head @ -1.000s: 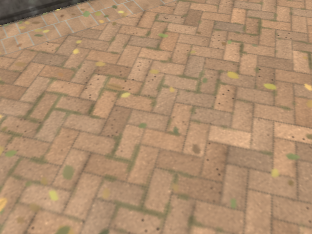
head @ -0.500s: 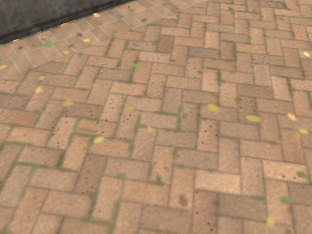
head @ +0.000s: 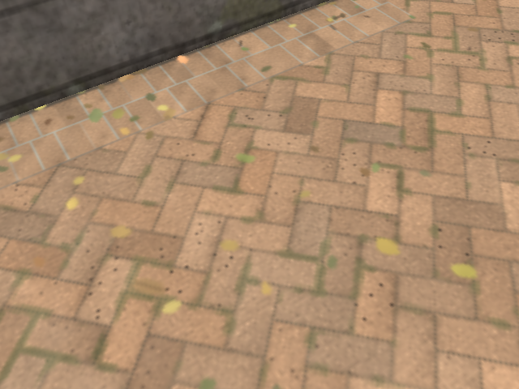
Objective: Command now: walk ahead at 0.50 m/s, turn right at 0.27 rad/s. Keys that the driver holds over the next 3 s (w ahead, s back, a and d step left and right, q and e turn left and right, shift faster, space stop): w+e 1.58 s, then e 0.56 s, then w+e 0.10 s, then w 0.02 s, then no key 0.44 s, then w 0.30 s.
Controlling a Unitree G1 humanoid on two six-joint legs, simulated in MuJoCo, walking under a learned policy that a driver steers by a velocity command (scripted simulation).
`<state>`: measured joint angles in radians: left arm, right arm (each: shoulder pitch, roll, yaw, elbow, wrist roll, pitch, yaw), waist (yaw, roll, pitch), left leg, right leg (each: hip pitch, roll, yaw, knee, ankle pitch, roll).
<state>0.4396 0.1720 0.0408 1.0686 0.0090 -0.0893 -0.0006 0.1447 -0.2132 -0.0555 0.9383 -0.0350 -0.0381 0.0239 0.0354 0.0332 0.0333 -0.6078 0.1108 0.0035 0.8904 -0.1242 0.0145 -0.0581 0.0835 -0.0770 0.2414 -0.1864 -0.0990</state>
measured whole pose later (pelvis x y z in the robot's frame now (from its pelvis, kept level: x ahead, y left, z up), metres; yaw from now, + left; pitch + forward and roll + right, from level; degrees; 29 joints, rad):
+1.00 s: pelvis +0.46 -0.11 -0.01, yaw -34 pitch +1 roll +0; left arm 0.30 0.26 0.08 0.88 0.00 -0.03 -0.01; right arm 0.18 -0.26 -0.06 0.80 -0.04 -0.04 0.01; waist 0.01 0.03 0.06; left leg -0.57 0.14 -0.02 1.09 -0.28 -0.04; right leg -0.19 0.14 0.00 0.37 -0.18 -0.14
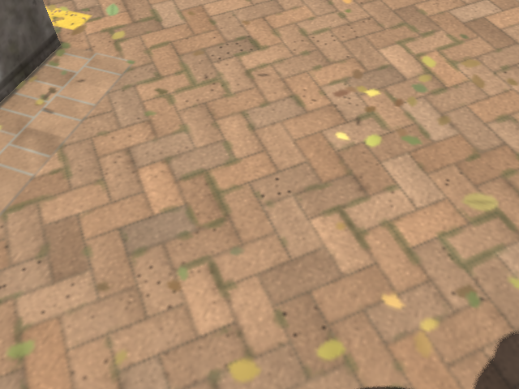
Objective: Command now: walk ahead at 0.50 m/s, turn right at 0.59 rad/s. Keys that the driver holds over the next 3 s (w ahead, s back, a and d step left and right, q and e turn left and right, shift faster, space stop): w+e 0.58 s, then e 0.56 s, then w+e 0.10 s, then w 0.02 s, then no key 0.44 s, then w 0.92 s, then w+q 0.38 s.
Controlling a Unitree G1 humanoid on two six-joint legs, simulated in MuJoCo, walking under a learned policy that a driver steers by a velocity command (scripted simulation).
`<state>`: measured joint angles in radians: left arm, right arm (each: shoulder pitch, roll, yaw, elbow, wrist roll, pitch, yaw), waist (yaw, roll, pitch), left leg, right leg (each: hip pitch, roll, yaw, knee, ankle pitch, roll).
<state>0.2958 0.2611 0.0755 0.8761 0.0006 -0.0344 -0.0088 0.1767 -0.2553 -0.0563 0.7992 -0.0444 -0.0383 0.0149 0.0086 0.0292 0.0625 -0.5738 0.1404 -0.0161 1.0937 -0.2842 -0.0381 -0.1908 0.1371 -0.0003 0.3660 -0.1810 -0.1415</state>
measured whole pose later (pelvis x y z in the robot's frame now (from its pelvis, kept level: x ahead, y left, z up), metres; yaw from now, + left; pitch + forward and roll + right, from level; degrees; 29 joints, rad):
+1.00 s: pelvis +0.44 -0.07 -0.01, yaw -35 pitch +1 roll +1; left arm 0.18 0.27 0.06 0.72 0.00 0.01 0.00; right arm 0.20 -0.26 -0.04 0.74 -0.03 0.02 -0.02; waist -0.01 0.02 0.10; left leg -0.50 0.07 0.01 1.19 -0.45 -0.05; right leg -0.39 0.12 0.01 0.49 -0.11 -0.12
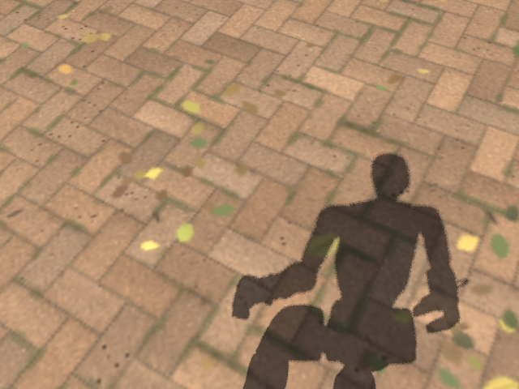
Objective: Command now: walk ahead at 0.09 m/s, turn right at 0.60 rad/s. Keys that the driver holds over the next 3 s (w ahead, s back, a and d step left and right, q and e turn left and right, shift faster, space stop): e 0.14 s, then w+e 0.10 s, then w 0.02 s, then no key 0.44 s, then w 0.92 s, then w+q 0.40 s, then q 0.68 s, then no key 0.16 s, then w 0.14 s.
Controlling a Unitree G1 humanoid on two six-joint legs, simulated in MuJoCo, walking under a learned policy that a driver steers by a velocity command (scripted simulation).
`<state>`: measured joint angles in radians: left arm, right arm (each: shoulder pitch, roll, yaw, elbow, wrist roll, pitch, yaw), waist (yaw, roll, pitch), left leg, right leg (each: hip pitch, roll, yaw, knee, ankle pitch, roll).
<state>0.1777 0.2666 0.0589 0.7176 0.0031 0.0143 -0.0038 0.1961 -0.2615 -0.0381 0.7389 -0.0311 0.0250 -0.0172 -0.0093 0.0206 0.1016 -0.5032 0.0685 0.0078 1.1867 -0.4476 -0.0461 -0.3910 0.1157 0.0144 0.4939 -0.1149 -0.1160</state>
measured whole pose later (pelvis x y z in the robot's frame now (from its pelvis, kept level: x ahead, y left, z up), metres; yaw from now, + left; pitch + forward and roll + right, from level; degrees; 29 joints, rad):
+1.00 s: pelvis +0.16 +0.05 +0.01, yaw -15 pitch -1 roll -1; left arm 0.34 0.27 0.05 0.94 0.01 -0.02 0.00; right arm 0.26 -0.27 -0.04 0.79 -0.02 -0.03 0.03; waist 0.02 -0.01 0.02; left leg -0.28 -0.01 0.05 0.58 -0.34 0.08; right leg -0.08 0.02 0.07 0.41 -0.32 -0.01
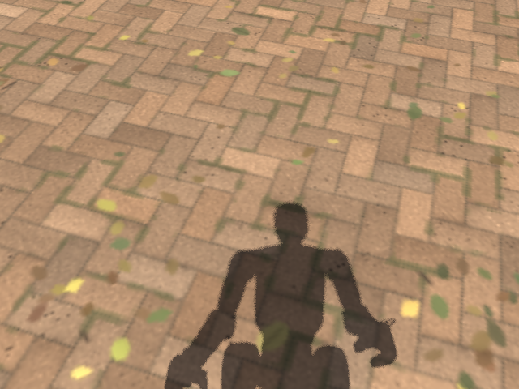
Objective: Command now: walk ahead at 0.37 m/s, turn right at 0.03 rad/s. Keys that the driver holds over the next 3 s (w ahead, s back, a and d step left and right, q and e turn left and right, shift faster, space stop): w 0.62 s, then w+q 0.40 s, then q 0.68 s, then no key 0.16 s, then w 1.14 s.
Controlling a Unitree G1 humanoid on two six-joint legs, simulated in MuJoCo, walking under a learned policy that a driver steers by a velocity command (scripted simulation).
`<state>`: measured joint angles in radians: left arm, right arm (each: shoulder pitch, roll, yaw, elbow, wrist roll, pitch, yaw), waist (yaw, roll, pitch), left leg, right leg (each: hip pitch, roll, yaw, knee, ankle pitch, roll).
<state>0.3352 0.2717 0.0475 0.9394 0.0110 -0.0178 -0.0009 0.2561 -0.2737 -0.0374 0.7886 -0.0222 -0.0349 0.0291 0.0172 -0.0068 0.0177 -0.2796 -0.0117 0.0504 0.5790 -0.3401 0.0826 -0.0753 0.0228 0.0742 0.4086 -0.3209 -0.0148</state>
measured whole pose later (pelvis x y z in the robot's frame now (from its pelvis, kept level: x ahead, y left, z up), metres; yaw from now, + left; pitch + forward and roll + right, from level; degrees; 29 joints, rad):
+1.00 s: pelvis +0.51 -0.01 -0.01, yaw +9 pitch +1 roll -1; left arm 0.40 0.20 0.02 1.03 0.02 -0.09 0.03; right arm 0.05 -0.21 -0.02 0.83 -0.03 -0.03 0.05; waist 0.05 0.02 0.06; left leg -0.55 0.01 0.11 0.61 -0.09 0.11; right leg 0.15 0.06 -0.22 0.22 -0.38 -0.05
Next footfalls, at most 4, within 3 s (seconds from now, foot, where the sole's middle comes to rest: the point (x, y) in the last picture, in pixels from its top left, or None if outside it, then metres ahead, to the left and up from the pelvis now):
0.02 left None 0.07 0.09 -0.78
0.48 right None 0.40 -0.09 -0.78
1.04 left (240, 329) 0.68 0.08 -0.78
1.62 right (278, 272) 0.87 -0.03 -0.78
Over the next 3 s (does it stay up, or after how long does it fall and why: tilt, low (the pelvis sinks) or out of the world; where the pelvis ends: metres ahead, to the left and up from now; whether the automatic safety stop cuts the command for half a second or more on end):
stays up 1.12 0.28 -0.01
